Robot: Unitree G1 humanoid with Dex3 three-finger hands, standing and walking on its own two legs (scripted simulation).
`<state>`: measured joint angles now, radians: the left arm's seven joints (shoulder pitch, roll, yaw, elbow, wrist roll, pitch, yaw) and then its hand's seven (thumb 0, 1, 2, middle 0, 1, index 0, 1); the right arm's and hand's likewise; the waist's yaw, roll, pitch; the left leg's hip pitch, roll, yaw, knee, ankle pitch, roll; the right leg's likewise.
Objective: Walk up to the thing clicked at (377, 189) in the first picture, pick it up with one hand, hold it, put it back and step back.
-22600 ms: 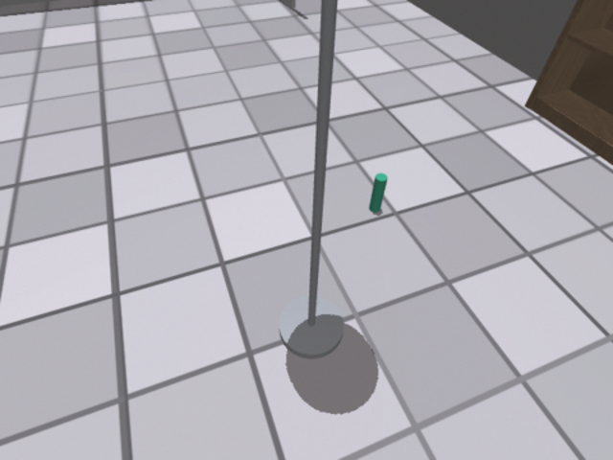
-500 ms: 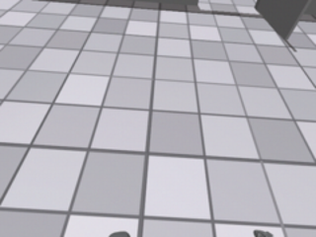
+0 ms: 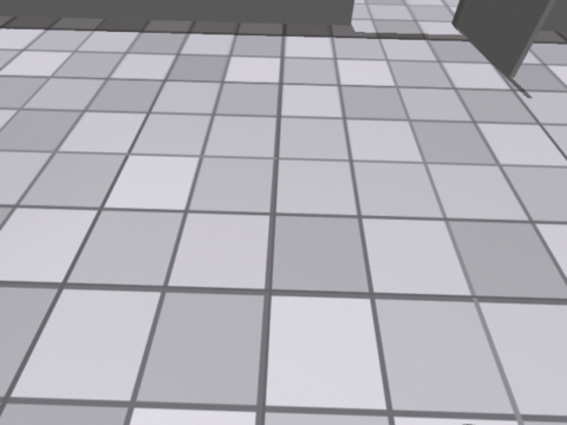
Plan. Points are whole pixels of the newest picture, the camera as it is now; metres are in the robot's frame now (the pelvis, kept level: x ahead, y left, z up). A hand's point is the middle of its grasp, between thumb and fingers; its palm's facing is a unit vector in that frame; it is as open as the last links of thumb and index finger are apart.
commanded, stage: walk up
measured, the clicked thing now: out of the picture -0.06 -1.08 -0.68
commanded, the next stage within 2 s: stand in 0.10 s
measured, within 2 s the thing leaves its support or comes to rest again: neither
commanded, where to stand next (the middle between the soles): +0.04 +0.00 m, yaw +1 degrees
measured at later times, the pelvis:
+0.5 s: pelvis +0.01 +0.01 +0.00, yaw -1 degrees
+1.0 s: pelvis +0.02 +0.01 +0.00, yaw +0 degrees
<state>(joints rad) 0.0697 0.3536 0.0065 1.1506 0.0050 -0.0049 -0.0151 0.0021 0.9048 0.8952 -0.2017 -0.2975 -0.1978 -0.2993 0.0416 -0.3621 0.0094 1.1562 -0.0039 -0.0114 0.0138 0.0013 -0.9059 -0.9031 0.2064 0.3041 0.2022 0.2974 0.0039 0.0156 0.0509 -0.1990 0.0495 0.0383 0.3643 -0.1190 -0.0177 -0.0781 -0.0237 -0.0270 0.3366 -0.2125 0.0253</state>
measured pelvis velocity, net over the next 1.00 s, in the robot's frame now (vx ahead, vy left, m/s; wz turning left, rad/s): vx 0.02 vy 0.01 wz -0.01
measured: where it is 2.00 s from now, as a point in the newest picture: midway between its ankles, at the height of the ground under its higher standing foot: outside the picture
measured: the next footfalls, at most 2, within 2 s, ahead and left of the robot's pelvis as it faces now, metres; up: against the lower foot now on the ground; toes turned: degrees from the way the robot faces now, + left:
none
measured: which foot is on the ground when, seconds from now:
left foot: down 0.00-1.00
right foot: down 0.00-1.00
